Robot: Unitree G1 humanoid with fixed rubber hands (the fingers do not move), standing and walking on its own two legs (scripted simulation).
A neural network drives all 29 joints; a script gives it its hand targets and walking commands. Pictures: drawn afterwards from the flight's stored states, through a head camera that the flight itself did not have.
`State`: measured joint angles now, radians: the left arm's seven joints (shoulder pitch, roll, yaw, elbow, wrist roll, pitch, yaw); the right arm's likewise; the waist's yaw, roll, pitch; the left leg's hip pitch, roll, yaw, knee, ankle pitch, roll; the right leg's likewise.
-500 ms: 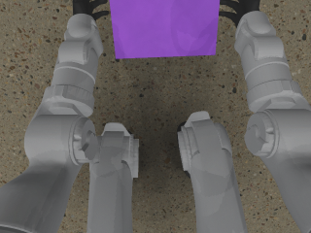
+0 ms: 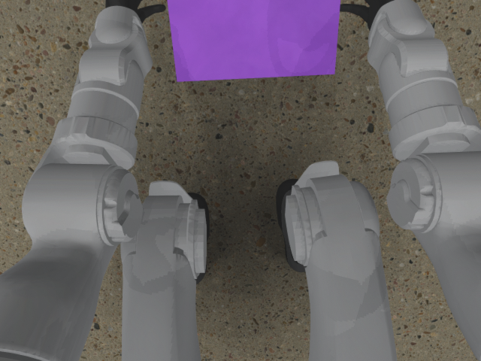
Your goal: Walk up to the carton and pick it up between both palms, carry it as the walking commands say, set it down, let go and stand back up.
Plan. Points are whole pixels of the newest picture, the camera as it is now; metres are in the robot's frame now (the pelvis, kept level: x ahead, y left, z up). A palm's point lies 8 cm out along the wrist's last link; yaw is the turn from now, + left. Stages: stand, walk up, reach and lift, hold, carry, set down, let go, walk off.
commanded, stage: set down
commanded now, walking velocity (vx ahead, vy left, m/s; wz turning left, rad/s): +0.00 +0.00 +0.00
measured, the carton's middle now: (251, 19) +0.54 -0.06 -0.27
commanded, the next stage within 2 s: none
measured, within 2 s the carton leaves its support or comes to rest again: rests again in 0.54 s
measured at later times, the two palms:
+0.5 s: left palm (129, 13) +0.54 +0.10 -0.19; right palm (383, 8) +0.51 -0.22 -0.19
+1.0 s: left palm (131, 8) +0.55 +0.10 -0.20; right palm (379, 4) +0.52 -0.22 -0.20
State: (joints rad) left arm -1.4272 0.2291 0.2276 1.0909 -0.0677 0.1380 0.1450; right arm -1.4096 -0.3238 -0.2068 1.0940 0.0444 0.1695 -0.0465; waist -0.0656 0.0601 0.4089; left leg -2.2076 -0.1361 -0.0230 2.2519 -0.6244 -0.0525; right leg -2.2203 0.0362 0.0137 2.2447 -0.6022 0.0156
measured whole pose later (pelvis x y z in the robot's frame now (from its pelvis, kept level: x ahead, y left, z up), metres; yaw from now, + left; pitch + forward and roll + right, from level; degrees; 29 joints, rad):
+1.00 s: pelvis +0.01 +0.00 -0.01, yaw +0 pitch +32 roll +0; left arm -1.49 0.26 0.24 1.14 -0.03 0.13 0.06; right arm -1.46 -0.35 -0.23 1.13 0.03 0.15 0.03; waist -0.06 0.05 0.47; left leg -2.21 -0.10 -0.01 2.30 -0.65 -0.03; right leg -2.23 0.00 -0.01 2.29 -0.62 -0.01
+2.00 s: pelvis -0.01 +0.00 +0.00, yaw -1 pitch +32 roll +1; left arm -1.46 0.35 0.06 1.07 -0.24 0.08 0.15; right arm -1.47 -0.46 -0.09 1.14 0.26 0.05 -0.06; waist -0.05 0.02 0.44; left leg -2.22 -0.05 0.01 2.26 -0.60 -0.02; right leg -2.25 -0.01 -0.01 2.24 -0.55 -0.02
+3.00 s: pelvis +0.03 -0.01 +0.24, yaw -1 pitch +47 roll +2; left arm -1.12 0.24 0.27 0.79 -0.03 0.22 0.07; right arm -1.14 -0.38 -0.32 0.88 0.04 0.19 0.06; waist -0.03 0.02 -0.07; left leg -1.74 -0.05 -0.03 1.35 -0.43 -0.02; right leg -1.77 0.03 0.02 1.35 -0.40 -0.01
